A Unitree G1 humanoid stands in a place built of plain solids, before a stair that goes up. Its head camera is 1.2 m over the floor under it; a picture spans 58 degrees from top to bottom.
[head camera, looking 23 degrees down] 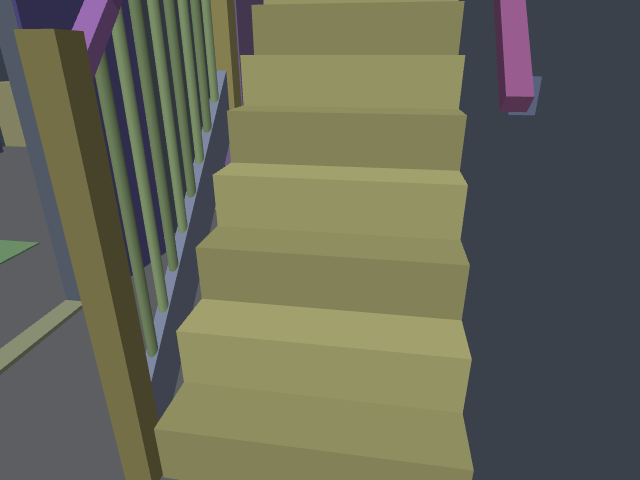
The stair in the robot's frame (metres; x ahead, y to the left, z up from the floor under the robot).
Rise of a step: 0.20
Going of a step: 0.20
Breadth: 0.90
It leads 9 degrees to the right of straight ahead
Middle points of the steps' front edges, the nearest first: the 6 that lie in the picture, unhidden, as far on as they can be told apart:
0.88 0.04 0.20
1.08 0.01 0.40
1.28 -0.02 0.60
1.47 -0.05 0.80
1.67 -0.08 1.01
1.87 -0.11 1.21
